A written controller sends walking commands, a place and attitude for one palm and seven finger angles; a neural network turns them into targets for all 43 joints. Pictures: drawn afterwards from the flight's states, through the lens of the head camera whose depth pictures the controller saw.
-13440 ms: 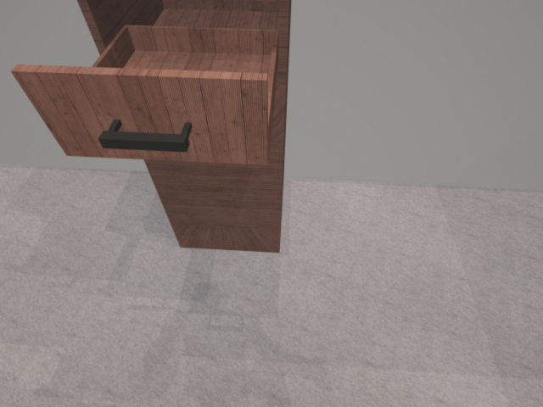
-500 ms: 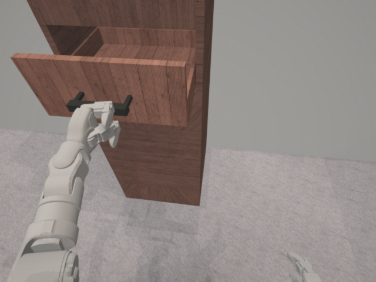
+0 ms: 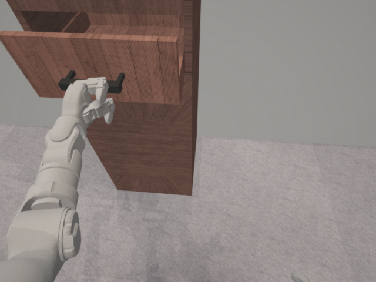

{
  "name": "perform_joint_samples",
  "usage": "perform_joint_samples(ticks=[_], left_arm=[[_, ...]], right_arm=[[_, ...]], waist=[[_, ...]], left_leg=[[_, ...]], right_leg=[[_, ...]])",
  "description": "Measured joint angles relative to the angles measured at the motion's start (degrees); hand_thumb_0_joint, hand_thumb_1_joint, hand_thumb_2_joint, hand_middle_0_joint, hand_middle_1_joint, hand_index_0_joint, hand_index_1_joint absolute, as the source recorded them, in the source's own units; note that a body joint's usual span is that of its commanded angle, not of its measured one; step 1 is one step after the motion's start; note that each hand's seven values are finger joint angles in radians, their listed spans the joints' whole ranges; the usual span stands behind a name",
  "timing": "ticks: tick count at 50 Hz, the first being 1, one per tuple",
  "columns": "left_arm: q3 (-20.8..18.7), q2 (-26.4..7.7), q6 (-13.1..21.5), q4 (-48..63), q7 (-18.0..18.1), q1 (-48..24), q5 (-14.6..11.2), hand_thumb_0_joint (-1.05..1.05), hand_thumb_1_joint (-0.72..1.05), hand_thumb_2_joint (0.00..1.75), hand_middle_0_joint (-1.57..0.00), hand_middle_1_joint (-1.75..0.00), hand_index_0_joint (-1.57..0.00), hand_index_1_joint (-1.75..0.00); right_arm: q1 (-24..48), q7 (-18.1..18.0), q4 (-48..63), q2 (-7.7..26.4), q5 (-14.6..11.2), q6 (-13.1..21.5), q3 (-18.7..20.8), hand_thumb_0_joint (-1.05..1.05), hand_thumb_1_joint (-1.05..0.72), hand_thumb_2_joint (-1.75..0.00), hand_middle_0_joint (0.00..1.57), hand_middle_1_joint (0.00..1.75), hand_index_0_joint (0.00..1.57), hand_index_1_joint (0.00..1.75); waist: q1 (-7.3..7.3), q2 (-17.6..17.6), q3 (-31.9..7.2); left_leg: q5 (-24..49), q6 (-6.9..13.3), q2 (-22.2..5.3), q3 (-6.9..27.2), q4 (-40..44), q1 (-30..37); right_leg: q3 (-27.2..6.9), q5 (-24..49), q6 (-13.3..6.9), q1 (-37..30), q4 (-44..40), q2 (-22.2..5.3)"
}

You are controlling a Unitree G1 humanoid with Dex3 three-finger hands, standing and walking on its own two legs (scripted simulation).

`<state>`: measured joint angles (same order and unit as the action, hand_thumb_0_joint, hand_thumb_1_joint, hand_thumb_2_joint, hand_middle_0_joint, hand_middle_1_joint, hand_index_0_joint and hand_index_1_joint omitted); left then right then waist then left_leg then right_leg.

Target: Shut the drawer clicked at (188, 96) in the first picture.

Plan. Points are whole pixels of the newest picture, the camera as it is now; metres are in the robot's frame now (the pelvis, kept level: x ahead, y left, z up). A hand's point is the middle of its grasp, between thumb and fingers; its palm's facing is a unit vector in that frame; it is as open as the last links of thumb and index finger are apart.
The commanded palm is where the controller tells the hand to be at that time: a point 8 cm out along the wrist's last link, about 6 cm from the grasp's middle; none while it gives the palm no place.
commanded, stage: push the drawer shut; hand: left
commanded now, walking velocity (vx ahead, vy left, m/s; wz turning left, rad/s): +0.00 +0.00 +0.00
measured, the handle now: (93, 80) +0.52 +0.23 +0.14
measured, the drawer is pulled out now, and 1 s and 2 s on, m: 0.11 0.00 0.00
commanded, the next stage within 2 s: pull the fist back off the drawer in 1.22 s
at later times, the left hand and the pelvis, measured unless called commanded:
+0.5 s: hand (116, 85) +0.50 +0.17 +0.14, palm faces -0.05 -1.00 -0.01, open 3.6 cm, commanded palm +0.50 +0.21 +0.14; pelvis +0.00 +0.01 -0.01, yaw -1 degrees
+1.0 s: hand (120, 73) +0.55 +0.17 +0.14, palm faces -0.05 -1.00 -0.01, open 3.2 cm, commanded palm +0.56 +0.21 +0.14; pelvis +0.01 +0.01 -0.01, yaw +0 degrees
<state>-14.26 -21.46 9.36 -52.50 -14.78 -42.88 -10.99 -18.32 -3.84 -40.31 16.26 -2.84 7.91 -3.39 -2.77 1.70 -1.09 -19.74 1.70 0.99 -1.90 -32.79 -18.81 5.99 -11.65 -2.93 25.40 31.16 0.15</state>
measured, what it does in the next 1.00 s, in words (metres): stands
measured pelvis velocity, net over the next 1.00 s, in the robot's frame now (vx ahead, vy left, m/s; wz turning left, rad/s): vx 0.01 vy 0.01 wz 0.00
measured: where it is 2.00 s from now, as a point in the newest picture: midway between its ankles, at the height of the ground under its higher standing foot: outside the picture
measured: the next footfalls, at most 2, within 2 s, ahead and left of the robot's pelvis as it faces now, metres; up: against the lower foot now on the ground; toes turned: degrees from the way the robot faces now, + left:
none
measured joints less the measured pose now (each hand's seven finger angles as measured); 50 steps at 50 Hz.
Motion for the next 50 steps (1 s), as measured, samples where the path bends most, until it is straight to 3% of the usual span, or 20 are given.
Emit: perform_joint_samples(ticks=[18, 41, 50], left_arm=[[-2.73, -4.30, 3.41, -12.42, -0.13, -10.60, 2.19, 0.05, 0.98, 1.00, -1.40, -1.60, -1.40, -1.60], [-4.72, -9.61, 3.58, -22.24, 1.57, -22.58, 6.01, 0.05, 0.98, 1.00, -1.40, -1.60, -1.40, -1.60], [-4.49, -10.38, 3.55, -24.74, 0.65, -24.98, 7.13, 0.01, 0.89, 1.06, -1.39, -1.60, -1.40, -1.60]], right_arm=[[-3.97, 0.91, -1.02, 0.59, 1.16, -0.61, 0.51, 0.01, -0.91, -0.90, 0.20, 0.30, 0.21, 0.30], [-7.07, 2.32, -0.77, 0.65, 3.25, -3.67, 0.62, 0.01, -0.91, -0.90, 0.20, 0.30, 0.21, 0.30], [-8.27, 2.72, -1.07, 0.48, 3.73, -5.53, 0.46, 0.01, -0.91, -0.90, 0.20, 0.30, 0.21, 0.30]], waist=[[-3.14, -0.36, -0.69], [-7.11, 0.12, -1.49], [-7.30, 0.29, -2.01]], left_leg=[[-0.48, 0.45, -0.08, -0.70, -2.30, -5.90], [-2.18, 0.91, -0.44, -0.45, -5.18, -12.67], [-2.84, 0.91, -0.61, 0.49, -6.50, -14.43]], right_leg=[[-0.64, 0.48, 0.40, 5.60, 1.12, 0.05], [-0.42, -0.23, 0.92, 11.57, 2.26, 0.33], [0.50, -0.68, 0.92, 12.59, 2.61, 0.40]])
